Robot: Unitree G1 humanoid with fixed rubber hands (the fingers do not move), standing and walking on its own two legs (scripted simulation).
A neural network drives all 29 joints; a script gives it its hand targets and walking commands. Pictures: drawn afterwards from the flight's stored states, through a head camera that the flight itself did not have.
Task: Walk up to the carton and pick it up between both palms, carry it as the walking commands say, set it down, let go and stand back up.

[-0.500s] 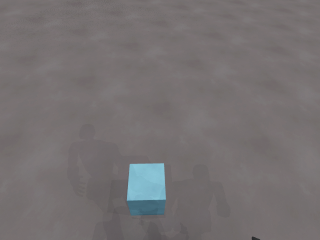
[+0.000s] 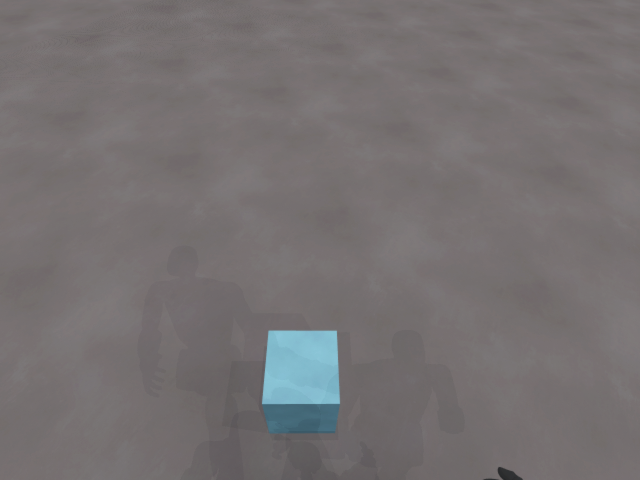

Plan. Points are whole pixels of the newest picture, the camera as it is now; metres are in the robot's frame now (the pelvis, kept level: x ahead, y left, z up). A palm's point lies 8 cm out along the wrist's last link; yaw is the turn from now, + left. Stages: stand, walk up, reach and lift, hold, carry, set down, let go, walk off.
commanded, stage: walk up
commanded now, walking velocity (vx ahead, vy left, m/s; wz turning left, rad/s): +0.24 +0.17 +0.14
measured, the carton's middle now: (302, 383) +0.50 +0.05 -0.66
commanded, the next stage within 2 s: none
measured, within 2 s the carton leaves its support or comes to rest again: neither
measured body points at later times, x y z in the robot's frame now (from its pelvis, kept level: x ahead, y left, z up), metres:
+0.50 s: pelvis +0.07 +0.06 -0.01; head +0.08 +0.07 +0.44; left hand +0.15 +0.32 -0.14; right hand +0.17 -0.20 -0.13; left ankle +0.06 +0.19 -0.75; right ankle +0.10 -0.05 -0.75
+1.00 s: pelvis +0.00 +0.05 +0.00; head +0.00 +0.07 +0.45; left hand +0.07 +0.31 -0.14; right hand +0.11 -0.21 -0.11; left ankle -0.02 +0.14 -0.75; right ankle +0.02 -0.09 -0.72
